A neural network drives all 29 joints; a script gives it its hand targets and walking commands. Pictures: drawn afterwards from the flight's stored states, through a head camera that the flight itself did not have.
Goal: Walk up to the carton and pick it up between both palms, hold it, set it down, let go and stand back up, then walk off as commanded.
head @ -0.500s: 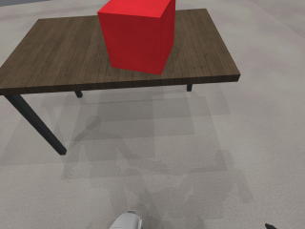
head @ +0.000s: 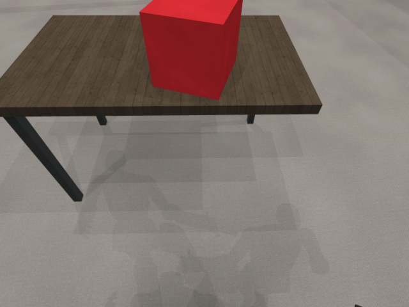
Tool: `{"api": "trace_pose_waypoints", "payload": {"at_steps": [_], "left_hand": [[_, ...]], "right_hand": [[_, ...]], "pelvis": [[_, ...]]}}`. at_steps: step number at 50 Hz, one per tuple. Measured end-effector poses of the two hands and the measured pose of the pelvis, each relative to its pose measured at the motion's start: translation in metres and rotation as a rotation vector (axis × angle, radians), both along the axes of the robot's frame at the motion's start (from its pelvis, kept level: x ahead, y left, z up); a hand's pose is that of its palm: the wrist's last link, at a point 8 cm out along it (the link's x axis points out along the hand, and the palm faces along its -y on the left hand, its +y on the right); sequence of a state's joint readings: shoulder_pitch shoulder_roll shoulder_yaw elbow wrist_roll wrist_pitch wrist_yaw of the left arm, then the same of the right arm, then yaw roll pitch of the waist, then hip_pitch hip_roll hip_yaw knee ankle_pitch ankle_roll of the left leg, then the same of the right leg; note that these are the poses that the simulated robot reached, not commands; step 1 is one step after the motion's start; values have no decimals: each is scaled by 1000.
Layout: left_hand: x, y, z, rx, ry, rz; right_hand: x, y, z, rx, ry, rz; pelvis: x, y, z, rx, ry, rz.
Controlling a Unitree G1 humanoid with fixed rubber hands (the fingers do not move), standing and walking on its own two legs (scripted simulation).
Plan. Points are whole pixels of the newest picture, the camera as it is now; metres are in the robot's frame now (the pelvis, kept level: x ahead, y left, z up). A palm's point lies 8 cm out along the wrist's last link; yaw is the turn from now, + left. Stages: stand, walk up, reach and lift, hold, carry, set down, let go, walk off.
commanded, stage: walk off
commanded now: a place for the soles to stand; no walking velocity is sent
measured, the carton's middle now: (196, 40) +0.90 +0.03 +0.06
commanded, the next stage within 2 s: stand in 0.50 s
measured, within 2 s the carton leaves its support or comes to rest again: neither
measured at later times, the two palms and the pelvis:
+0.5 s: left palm out of the picture +0.10 +0.29 -0.09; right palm out of the picture +0.12 -0.33 -0.09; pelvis +0.02 -0.01 +0.00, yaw +1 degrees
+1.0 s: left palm out of the picture +0.09 +0.29 -0.09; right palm out of the picture +0.11 -0.33 -0.09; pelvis +0.01 -0.01 +0.01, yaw +1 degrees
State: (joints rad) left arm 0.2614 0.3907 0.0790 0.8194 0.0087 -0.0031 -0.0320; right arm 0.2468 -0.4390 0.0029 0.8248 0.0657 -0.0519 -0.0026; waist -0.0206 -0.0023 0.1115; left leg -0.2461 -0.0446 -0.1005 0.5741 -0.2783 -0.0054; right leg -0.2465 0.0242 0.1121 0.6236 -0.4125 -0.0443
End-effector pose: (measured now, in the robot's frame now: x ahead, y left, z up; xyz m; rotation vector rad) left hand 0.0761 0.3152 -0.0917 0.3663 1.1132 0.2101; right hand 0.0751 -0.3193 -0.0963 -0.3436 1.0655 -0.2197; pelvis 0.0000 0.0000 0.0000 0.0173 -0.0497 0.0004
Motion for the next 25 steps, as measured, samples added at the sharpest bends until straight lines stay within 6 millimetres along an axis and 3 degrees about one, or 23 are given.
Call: {"api": "trace_pose_waypoints", "payload": {"at_steps": [10,25], "left_hand": [[10,-11,2,4,-1,-31],[24,-25,3,-1,-7,-56]], "right_hand": [[35,-2,-1,15,-36,26],[48,-10,2,17,-54,29]], "pelvis": [[13,-6,0,-2,-3,17],[19,-14,2,15,5,14]]}}
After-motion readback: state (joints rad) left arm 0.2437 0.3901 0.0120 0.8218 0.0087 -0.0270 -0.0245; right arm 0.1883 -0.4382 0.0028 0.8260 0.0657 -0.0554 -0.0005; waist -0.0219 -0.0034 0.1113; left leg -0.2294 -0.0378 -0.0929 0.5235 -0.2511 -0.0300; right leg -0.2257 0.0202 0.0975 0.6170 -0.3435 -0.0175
